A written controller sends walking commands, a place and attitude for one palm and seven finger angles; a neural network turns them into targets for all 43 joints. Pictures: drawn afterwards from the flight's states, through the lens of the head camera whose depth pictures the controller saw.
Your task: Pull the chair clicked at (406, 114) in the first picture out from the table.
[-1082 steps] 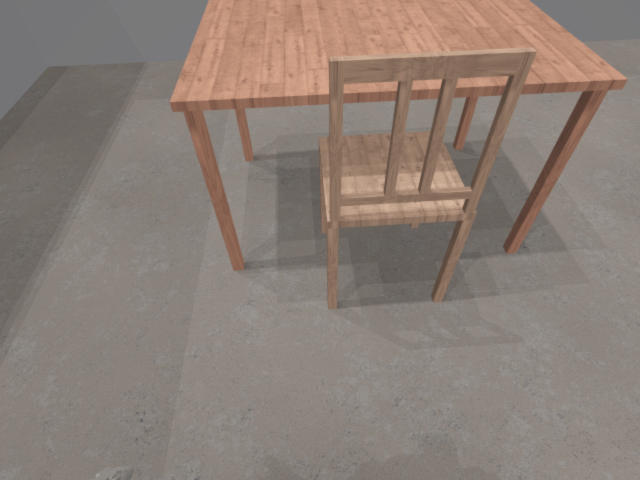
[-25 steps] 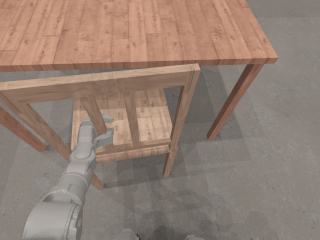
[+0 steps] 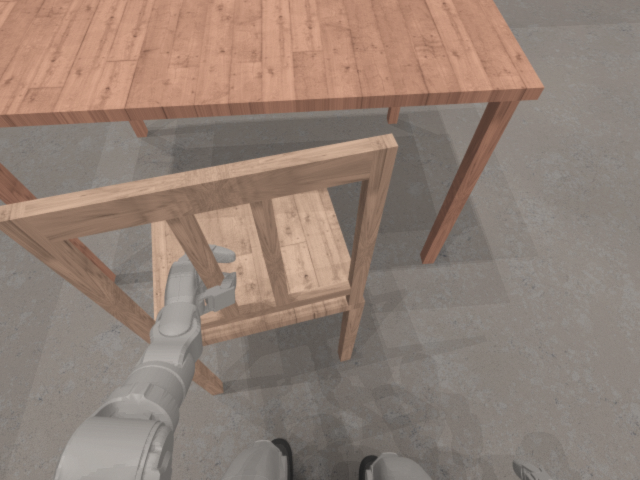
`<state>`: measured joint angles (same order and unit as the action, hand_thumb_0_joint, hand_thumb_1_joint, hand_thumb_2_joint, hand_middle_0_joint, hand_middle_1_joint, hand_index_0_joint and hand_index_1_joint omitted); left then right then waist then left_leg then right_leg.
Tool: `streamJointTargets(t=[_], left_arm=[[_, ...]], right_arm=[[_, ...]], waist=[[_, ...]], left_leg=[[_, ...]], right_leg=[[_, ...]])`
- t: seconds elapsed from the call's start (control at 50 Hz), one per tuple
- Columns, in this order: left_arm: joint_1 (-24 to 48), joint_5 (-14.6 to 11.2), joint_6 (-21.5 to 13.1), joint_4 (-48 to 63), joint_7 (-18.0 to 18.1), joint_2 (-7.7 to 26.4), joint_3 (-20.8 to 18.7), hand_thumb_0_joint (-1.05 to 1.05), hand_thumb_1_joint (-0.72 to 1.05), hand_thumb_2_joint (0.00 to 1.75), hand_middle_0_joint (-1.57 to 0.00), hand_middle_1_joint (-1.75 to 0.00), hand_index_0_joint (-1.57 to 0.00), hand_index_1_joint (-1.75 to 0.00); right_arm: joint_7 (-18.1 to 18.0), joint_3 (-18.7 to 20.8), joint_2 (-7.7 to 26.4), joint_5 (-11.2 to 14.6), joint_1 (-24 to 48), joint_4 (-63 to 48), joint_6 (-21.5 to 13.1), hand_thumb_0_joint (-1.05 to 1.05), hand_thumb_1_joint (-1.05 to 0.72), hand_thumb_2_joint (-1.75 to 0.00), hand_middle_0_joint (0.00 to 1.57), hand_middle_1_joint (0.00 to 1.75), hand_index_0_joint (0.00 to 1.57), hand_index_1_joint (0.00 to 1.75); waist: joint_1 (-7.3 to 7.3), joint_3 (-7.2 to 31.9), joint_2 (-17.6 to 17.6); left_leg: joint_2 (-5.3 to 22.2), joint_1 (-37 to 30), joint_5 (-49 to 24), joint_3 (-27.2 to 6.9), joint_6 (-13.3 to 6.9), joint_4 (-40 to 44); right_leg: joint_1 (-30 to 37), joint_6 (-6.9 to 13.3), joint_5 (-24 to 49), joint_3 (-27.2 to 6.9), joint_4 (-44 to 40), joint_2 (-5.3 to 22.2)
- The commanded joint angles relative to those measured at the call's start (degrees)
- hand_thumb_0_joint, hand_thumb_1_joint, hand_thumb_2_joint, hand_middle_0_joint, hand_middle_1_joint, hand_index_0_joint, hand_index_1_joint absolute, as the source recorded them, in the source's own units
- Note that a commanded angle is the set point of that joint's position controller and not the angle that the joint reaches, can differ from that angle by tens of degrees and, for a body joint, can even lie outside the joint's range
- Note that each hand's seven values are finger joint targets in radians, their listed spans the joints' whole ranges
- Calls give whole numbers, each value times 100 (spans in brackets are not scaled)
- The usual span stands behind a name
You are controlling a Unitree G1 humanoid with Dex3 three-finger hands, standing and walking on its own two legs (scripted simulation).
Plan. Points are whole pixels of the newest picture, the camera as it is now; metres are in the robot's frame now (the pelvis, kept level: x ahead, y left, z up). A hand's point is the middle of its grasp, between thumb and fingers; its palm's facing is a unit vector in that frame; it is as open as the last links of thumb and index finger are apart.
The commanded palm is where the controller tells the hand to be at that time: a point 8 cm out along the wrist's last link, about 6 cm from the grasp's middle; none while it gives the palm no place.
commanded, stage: step backward, pulling the chair out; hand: left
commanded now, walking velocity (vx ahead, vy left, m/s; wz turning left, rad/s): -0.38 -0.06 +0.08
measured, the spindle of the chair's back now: (210, 273) +0.39 +0.16 -0.05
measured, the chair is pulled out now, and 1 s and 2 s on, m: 0.14 0.20 0.27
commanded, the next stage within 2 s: none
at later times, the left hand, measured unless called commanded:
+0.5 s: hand (216, 316) +0.33 +0.15 -0.06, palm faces +0.08 -0.98 -0.18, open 5.7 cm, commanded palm +0.34 +0.20 -0.06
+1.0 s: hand (212, 328) +0.31 +0.15 -0.06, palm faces +0.06 -0.99 -0.16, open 5.6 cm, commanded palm +0.31 +0.20 -0.05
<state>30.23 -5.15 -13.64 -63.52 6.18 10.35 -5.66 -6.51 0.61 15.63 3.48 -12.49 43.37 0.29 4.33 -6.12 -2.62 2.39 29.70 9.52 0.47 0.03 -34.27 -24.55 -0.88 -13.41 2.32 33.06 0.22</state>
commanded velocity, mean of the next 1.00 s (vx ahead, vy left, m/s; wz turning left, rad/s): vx -0.38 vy -0.01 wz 0.05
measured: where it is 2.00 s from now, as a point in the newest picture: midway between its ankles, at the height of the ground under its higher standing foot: outside the picture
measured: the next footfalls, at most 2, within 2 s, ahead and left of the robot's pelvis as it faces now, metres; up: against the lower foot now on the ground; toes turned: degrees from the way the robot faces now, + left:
left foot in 0.92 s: -0.01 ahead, +0.14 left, +0.00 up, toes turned +3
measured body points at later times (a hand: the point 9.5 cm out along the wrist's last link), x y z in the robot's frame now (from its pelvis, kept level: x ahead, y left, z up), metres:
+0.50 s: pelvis -0.02 +0.00 +0.00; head +0.05 +0.00 +0.44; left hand +0.32 +0.20 -0.05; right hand +0.06 -0.27 -0.13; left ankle +0.05 +0.12 -0.73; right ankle +0.04 -0.13 -0.72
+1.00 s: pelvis -0.06 +0.01 +0.00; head +0.04 +0.02 +0.43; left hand +0.30 +0.20 -0.05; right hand +0.04 -0.27 -0.13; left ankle -0.05 +0.14 -0.73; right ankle +0.03 -0.13 -0.72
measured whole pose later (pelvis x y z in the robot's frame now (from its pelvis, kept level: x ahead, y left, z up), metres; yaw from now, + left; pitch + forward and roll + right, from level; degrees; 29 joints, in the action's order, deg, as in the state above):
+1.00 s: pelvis -0.06 +0.01 +0.00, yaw +4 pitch +4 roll +1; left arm 33.6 -3.1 -10.7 -60.0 6.0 9.8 -0.5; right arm -7.6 0.3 15.4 2.0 -11.5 45.0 -2.0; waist 2.5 -9.4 1.4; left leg -0.4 23.1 16.6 -0.7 0.5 -36.7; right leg -28.7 -1.8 -9.7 1.8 35.2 4.7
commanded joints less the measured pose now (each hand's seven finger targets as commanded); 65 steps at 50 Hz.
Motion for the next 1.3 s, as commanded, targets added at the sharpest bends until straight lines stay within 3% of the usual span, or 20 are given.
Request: streamJointTargets(t=[0.0, 0.08, 0.2, 0.28, 0.32, 0.36, 0.42, 0.5, 0.6, 0.66, 0.72, 0.76, 0.84, 0.9, 0.96, 1.02, 1.1, 1.18, 1.22, 1.28], left_arm=[[1911, 244, -402, 1140, 93, 1317, 131, 0, 90, 90, -50, -145, -50, -145], [1959, 246, -422, 1276, 80, 1189, 207, 0, 90, 90, -50, -145, -50, -145], [1962, 280, -383, 1242, 86, 1363, 123, 0, 90, 90, -50, -145, -50, -145], [1798, 333, -430, 1132, 177, 1610, 62, 0, 90, 90, -50, -145, -50, -145], [1709, 380, -424, 1106, 219, 1582, 53, 0, 90, 90, -50, -145, -50, -145], [1693, 377, -390, 1099, 216, 1598, 11, 0, 90, 90, -50, -145, -50, -145], [1719, 319, -439, 1136, 164, 1343, 145, 0, 90, 90, -50, -145, -50, -145], [1951, 345, -450, 1320, 109, 1058, 260, 0, 90, 90, -50, -145, -50, -145], [2167, 373, -419, 1355, 55, 1139, 212, 0, 90, 90, -50, -145, -50, -145], [2069, 330, -336, 1229, 46, 1340, 117, 0, 90, 90, -50, -145, -50, -145], [1916, 330, -326, 1115, 138, 1628, 52, 0, 90, 90, -50, -145, -50, -145], [1745, 358, -222, 1102, 147, 1518, 38, 0, 90, 90, -50, -145, -50, -145], [1910, 306, -84, 1259, 103, 1375, 46, 0, 90, 90, -50, -145, -50, -145], [2187, 244, -113, 1503, 52, 1001, 300, 0, 90, 90, -50, -145, -50, -145], [2532, 322, -203, 1741, -36, 727, 471, 0, 90, 90, -50, -145, -50, -145], [2372, 395, -242, 1537, -21, 784, 360, 0, 90, 90, -50, -145, -50, -145], [2323, 430, -300, 1500, -13, 1130, 229, 0, 90, 90, -50, -145, -50, -145], [2065, 394, -233, 1249, -5, 1342, 142, 0, 90, 90, -50, -145, -50, -145], [2092, 394, -260, 1306, 11, 1284, 153, 0, 90, 90, -50, -145, -50, -145], [2198, 394, -331, 1427, 7, 1040, 290, 0, 90, 90, -50, -145, -50, -145]], right_arm=[[-142, 242, 773, -28, -127, -498, -376, 0, -90, -90, 20, 30, 20, 30], [-153, 226, 760, -79, -89, -509, -468, 0, -90, -90, 20, 30, 20, 30], [-135, 217, 740, -90, -81, -484, -565, 0, -90, -90, 20, 30, 20, 30], [-144, 232, 686, -60, -197, -402, -646, 0, -90, -90, 20, 30, 20, 30], [-133, 191, 654, -101, -179, -268, -643, 0, -90, -90, 20, 30, 20, 30], [-162, 175, 701, -111, -158, -184, -625, 0, -90, -90, 20, 30, 20, 30], [-184, 220, 814, -71, -150, -248, -597, 0, -90, -90, 20, 30, 20, 30], [-163, 183, 747, -183, -38, -344, -492, 0, -90, -90, 20, 30, 20, 30], [-129, 200, 650, -194, -139, -296, -497, 0, -90, -90, 20, 30, 20, 30], [-159, 211, 652, -114, -60, -395, -512, 0, -90, -90, 20, 30, 20, 30], [-131, 246, 612, -53, -186, -363, -594, 0, -90, -90, 20, 30, 20, 30], [-106, 200, 626, -135, -30, -324, -584, 0, -90, -90, 20, 30, 20, 30], [-171, 76, 666, -131, -58, -201, -576, 0, -90, -90, 20, 30, 20, 30], [-218, 231, 858, -104, -137, -319, -466, 0, -90, -90, 20, 30, 20, 30], [-186, 200, 658, -225, -62, -425, -357, 0, -90, -90, 20, 30, 20, 30], [-123, 266, 656, -229, -226, -402, -332, 0, -90, -90, 20, 30, 20, 30], [-175, 325, 637, -159, -342, -384, -287, 0, -90, -90, 20, 30, 20, 30], [-206, 258, 623, -135, -209, -365, -318, 0, -90, -90, 20, 30, 20, 30], [-222, 207, 635, -154, -151, -383, -352, 0, -90, -90, 20, 30, 20, 30], [-224, 205, 733, -190, 2, -497, -350, 0, -90, -90, 20, 30, 20, 30]], waist=[[-198, 2245, -146], [-260, 2338, -705], [-273, 2087, -496], [-194, 2023, 713], [-220, 2180, 726], [-183, 2284, 829], [-233, 2166, 619], [-319, 2394, -772], [-259, 2549, -729], [-301, 2174, -405], [-250, 2192, 961], [-372, 2259, 905], [-224, 2299, 946], [-307, 2433, 90], [-264, 2612, -819], [-275, 2528, -593], [-120, 2966, 309], [-190, 2669, 832], [-199, 2490, 827], [-283, 2236, -546]], left_leg=[[573, -1444, 481, -851, -238, 760], [988, -1399, 469, -1439, -440, 1053], [790, -796, 925, -1087, -317, 693], [10, -982, 1374, -265, 117, -648], [-114, -1071, 1023, -258, 174, -986], [-39, -1148, 507, -377, 173, -585], [402, -1336, -557, -726, -30, 342], [1186, -1638, -1351, -1833, -501, 865], [1160, -1621, -1941, -1451, -448, 398], [870, -270, 102, -1203, -285, 392], [-194, -576, 1680, -398, 209, -1416], [-269, -336, 1958, -596, 228, -2349], [-57, -907, 1340, -522, 219, -276], [852, -1455, -1697, -1047, -197, 626], [1171, -1433, -2168, -1265, -406, 665], [1164, -1567, -2863, -1106, -317, 181], [534, -1122, -1153, -520, 178, -385], [38, -1079, 1327, -341, 222, -570], [110, -1245, 1108, -348, 115, -4], [984, -795, 66, -1128, -301, 1074]], right_leg=[[294, 14, -727, -426, -545, 413], [275, 96, -805, -351, 245, 198], [550, 193, -962, -603, -144, 372], [188, 541, -1422, -1581, -1433, 1435], [473, 649, -109, -1496, -1364, 1733], [798, 522, 1124, -1037, -929, 1593], [796, 176, 957, -628, -512, 926], [393, 103, -384, -320, 713, 241], [731, 125, 85, -446, 342, 281], [1277, 281, -202, -811, 93, 561], [593, 848, -1132, -2294, -1586, 2018], [1005, 1119, 355, -2110, -1479, 2294], [1561, 579, 2613, -915, -541, 1769], [1209, -14, 1790, -351, 184, 701], [1134, 12, 642, -240, 828, 466], [1157, 134, 981, -356, 500, 516], [1753, 383, 3153, -852, 8, 1219], [1244, 494, 1593, -1145, -896, 1691], [959, 287, 530, -824, -986, 1424], [1059, -9, -261, -203, 322, 416]])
